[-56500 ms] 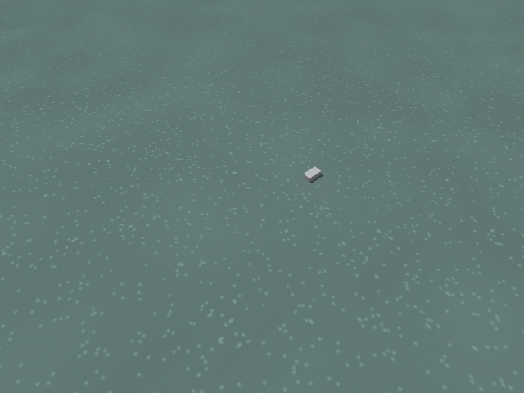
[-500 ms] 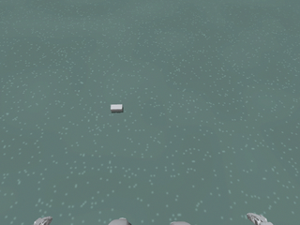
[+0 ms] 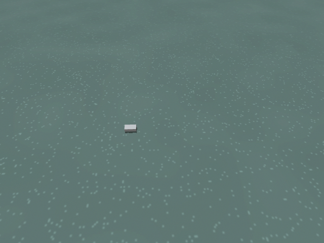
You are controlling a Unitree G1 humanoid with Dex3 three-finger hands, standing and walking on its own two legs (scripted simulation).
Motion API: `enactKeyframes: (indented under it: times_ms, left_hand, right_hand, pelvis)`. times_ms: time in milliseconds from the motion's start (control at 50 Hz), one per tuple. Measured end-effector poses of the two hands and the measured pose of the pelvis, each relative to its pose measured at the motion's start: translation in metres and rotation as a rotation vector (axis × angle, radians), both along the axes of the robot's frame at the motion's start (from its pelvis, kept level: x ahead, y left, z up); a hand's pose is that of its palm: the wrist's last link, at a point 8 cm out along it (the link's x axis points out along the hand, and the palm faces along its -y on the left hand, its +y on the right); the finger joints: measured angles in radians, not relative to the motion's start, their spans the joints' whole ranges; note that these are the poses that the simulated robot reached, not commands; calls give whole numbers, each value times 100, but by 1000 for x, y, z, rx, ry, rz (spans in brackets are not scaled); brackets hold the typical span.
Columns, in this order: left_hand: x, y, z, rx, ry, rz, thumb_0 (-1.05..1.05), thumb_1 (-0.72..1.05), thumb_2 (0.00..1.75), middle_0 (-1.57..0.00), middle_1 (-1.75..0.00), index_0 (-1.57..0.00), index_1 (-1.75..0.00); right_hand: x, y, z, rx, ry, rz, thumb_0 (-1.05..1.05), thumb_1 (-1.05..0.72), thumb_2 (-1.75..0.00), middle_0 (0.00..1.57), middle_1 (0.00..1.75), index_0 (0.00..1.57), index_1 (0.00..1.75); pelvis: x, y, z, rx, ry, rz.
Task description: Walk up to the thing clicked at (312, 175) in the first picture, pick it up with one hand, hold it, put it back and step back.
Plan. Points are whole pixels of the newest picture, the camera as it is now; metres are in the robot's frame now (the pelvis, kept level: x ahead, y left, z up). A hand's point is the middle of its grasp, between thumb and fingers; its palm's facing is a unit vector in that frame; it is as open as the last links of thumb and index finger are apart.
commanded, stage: step back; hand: left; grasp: from above
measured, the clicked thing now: (130, 127) +1.09 +0.25 -0.75
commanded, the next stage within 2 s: stand in 0.66 s
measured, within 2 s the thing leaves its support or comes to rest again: neither
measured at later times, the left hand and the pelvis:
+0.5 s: hand out of the picture +0.13 +0.22 -0.14, palm faces +0.01 -0.93 -0.38, open 7.4 cm; pelvis +0.05 -0.04 +0.00, yaw +1 degrees
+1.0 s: hand out of the picture +0.15 +0.22 -0.14, palm faces -0.03 -0.94 -0.33, open 7.4 cm; pelvis +0.07 -0.02 +0.01, yaw +0 degrees
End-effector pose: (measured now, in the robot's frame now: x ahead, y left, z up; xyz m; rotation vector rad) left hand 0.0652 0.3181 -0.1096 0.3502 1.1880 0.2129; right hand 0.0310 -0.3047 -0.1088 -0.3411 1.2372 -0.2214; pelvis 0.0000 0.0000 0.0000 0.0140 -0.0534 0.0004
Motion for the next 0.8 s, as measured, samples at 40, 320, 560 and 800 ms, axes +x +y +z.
enactKeyframes:
  times_ms: [40,320,560,800]
  left_hand:
    - [4,-1,1,-9,-2,-10,0,90,90,-21,-30,-20,-30]
    - [47,-52,8,4,-65,-21,0,90,90,-21,-30,-20,-30]
    - [62,-44,-5,-4,-31,33,0,90,90,-21,-30,-21,-30]
    - [74,-46,-4,-46,17,9,0,90,90,-21,-30,-20,-30]
  right_hand:
    - [-2,-1,5,-7,-8,-4,1,-90,-90,21,30,21,30]
    - [42,-47,-14,0,-1,-6,1,-90,-90,20,30,20,30]
    - [108,-24,-17,16,-34,54,1,-90,-90,20,30,20,30]
    - [145,-4,0,53,-99,63,1,-90,-90,20,30,20,30]
  pelvis:
    - [1,-2,3,-5,2,-7]
    - [31,-39,-4,-8,6,-5]
    - [55,-32,-7,-3,0,22]
    - [67,-24,6,-19,14,4]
